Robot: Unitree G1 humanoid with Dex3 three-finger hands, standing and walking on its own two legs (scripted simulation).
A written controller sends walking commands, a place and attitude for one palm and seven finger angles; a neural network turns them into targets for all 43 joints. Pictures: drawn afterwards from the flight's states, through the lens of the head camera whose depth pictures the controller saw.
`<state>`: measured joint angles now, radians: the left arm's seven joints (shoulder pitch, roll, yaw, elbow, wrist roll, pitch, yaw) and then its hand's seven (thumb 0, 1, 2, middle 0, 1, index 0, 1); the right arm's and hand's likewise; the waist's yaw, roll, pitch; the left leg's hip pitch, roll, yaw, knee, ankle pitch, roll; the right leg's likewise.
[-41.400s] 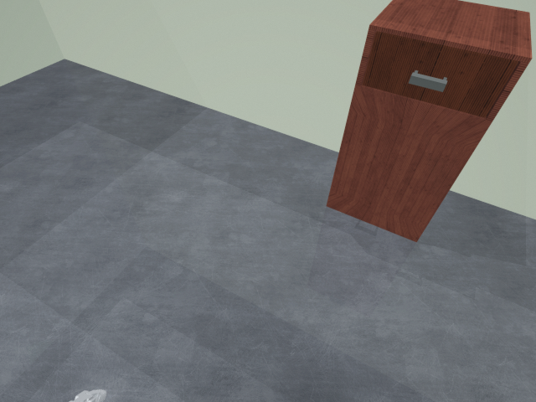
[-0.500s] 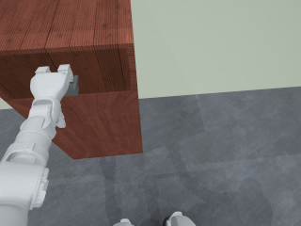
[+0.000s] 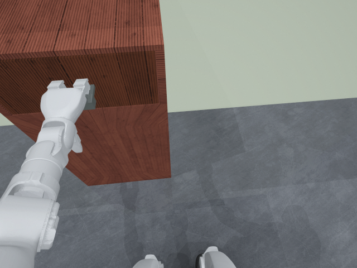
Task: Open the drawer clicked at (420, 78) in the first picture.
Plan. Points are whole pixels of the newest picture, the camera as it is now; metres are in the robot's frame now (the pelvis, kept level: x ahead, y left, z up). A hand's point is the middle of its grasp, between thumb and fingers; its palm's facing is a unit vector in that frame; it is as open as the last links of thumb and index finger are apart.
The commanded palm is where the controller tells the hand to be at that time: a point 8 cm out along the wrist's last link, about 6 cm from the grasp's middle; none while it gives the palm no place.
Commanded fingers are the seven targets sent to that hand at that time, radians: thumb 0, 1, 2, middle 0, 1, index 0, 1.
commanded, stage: close the thumb around the handle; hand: left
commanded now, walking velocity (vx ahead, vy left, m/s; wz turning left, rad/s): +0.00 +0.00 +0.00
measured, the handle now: (72, 96) +0.51 +0.26 +0.04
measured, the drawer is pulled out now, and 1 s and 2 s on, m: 0.00 0.01 0.14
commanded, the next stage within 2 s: pull the drawer open in 0.66 s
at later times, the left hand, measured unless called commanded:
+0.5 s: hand (74, 116) +0.46 +0.25 +0.02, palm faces -0.06 -0.01 -1.00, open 6.8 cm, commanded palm +0.44 +0.24 +0.07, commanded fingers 0.00 0.90 0.90 -0.40 -1.35 -0.40 -1.35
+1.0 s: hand (74, 120) +0.45 +0.25 +0.02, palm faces -0.04 -0.02 -1.00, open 5.8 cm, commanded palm +0.40 +0.24 +0.07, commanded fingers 0.00 0.90 0.90 -0.40 -1.35 -0.40 -1.35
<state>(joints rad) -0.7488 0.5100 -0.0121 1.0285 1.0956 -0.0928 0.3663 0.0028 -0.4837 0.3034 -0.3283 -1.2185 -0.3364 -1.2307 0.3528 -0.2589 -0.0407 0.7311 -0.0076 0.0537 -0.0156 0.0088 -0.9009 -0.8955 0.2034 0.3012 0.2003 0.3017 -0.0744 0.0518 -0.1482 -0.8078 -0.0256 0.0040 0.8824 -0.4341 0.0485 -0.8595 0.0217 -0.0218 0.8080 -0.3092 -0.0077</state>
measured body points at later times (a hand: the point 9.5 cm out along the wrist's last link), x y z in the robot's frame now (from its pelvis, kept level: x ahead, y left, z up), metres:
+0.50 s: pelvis +0.02 +0.00 +0.01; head +0.11 -0.01 +0.45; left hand +0.46 +0.25 +0.08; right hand +0.07 -0.27 -0.12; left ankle -0.02 +0.09 -0.69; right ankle +0.04 -0.12 -0.69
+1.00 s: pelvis +0.03 +0.00 +0.01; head +0.12 -0.01 +0.46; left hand +0.45 +0.25 +0.07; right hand +0.08 -0.27 -0.12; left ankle -0.02 +0.09 -0.69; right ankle +0.04 -0.12 -0.69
